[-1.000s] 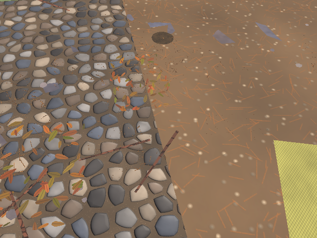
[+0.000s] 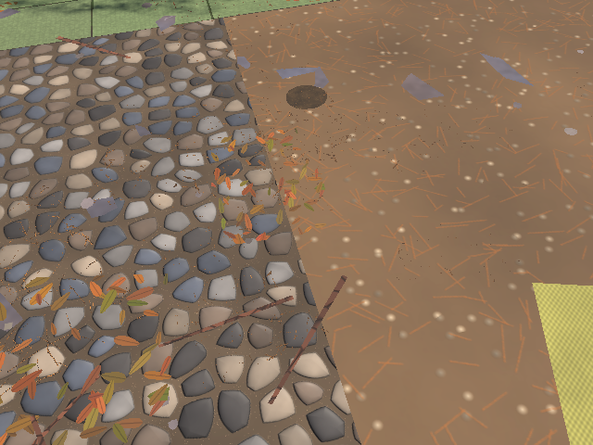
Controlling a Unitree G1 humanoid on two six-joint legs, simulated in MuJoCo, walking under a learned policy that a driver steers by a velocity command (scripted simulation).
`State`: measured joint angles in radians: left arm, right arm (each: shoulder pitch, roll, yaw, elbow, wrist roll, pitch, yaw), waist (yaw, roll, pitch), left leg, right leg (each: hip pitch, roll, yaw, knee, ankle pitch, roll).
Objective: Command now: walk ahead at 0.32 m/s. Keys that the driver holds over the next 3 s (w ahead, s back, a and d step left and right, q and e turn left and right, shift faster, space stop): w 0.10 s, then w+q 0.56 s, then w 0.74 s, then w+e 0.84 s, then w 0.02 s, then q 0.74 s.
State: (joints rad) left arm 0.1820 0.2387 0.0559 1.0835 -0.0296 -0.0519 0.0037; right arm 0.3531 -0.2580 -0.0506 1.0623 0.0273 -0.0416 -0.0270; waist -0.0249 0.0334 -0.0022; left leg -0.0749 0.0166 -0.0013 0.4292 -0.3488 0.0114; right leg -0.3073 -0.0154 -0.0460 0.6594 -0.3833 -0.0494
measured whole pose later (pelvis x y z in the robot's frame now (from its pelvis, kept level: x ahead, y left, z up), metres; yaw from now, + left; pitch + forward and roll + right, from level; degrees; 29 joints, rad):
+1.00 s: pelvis +0.52 +0.06 +0.00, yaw +20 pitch +3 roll +1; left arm 0.03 0.26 0.03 0.80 0.00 -0.12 -0.02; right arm 0.36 -0.27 -0.06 0.89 0.01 -0.07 0.00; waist -0.09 -0.04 0.01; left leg 0.00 -0.11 -0.10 0.32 -0.35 0.08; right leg -0.56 -0.05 0.02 0.49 0.04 -0.02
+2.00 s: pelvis +1.04 +0.25 +0.00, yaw +5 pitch +1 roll +3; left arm 0.12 0.26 0.06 0.75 -0.02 -0.02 -0.04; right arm 0.31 -0.27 -0.08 0.90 0.00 -0.08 -0.01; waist -0.07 -0.04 0.02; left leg 0.06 -0.01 0.26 0.23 -0.31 0.00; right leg -0.66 -0.11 0.00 0.71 -0.01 -0.03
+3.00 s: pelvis +1.41 +0.22 -0.01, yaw +11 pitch +3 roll +0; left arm 0.17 0.28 0.07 0.73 0.00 -0.01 0.03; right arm 0.17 -0.31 -0.08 0.66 0.01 0.05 -0.03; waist -0.02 0.02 0.02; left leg -0.42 -0.13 -0.20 0.50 -0.11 0.02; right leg -0.35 0.03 0.10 0.55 -0.27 0.03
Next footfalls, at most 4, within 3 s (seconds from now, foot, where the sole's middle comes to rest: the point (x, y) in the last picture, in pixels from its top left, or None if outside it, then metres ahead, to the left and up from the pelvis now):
0.54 left None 0.41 0.12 -0.77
1.04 right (306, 357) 0.76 0.02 -0.77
1.56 left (182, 300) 0.95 0.35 -0.77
2.10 right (258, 213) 1.27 0.15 -0.77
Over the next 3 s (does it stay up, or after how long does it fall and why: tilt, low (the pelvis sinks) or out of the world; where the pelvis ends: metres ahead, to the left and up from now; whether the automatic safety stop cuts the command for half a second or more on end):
stays up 1.41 0.22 -0.01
